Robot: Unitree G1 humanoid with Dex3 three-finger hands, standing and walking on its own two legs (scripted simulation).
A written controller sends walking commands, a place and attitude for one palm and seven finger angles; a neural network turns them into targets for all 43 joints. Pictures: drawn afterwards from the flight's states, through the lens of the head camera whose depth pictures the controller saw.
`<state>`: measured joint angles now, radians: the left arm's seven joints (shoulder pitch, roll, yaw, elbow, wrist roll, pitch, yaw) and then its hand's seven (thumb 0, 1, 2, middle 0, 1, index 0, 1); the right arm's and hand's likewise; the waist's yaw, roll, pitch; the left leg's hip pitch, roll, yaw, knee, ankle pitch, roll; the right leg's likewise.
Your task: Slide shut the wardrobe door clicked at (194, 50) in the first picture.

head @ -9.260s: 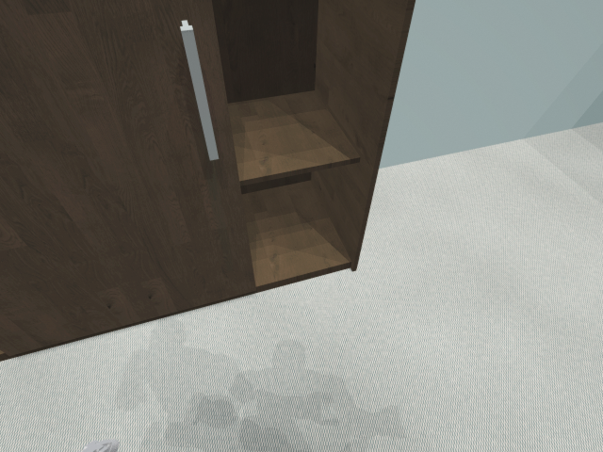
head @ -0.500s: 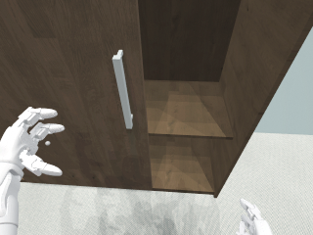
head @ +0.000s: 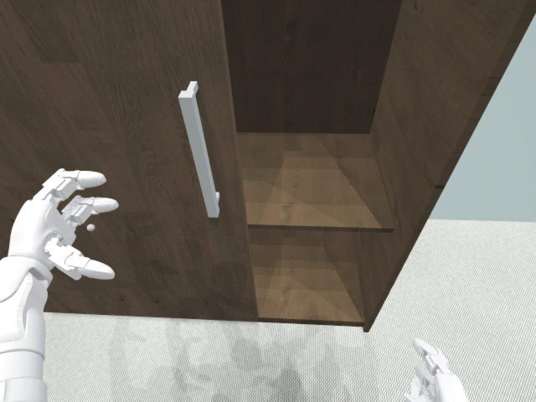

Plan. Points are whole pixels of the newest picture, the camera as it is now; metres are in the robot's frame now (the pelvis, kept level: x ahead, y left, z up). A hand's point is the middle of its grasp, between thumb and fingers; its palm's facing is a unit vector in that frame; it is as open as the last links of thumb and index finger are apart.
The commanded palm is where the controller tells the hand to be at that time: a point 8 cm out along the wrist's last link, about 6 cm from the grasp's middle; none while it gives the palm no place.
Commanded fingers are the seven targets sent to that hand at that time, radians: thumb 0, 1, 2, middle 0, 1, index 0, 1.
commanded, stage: move the hooked fingers beside the handle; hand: left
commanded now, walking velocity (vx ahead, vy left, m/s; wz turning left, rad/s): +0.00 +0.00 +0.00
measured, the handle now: (204, 157) +0.50 +0.16 +0.10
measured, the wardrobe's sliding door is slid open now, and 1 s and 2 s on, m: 0.40 0.40 0.40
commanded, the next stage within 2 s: none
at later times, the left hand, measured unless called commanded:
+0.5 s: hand (120, 203) +0.36 +0.25 +0.12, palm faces +0.04 -1.00 -0.03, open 13.9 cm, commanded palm +0.33 +0.30 +0.12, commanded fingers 0.00 -0.50 0.30 -0.30 -1.20 -0.30 -1.20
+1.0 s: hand (148, 180) +0.41 +0.23 +0.12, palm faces +0.03 -1.00 -0.03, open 13.9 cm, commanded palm +0.39 +0.28 +0.11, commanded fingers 0.00 -0.50 0.30 -0.30 -1.20 -0.30 -1.20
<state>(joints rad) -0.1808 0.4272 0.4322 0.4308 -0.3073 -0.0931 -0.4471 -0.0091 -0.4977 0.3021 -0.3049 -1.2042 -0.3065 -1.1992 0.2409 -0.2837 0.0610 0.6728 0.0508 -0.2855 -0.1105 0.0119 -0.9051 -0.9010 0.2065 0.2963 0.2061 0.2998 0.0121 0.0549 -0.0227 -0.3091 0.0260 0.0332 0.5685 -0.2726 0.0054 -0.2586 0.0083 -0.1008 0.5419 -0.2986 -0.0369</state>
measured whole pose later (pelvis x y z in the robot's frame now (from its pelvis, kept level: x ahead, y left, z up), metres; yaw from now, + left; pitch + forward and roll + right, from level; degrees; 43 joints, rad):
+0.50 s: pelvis +0.01 +0.02 +0.00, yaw -1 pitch +3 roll -1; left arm -0.31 0.39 0.37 0.52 -0.25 -0.10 -0.35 -0.01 -0.50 0.30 -0.30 -1.20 -0.31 -1.20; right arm 0.29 -0.27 0.05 0.67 0.05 -0.23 -0.09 0.01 -0.91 -0.90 0.21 0.30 0.21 0.30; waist -0.02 0.04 -0.04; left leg -0.34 0.01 0.06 0.57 -0.28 0.03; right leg -0.29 -0.01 -0.08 0.55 -0.30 -0.02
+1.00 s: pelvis +0.01 +0.02 +0.00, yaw -1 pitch +5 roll -1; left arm -0.50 0.38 0.34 0.72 -0.20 -0.17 -0.27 -0.01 -0.50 0.30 -0.30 -1.20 -0.31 -1.20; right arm 0.33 -0.28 0.04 0.68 0.04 -0.15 -0.06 0.01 -0.91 -0.90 0.21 0.30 0.21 0.30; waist -0.05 0.04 -0.04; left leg -0.38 0.01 0.06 0.59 -0.29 0.03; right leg -0.34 -0.01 -0.07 0.56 -0.31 -0.01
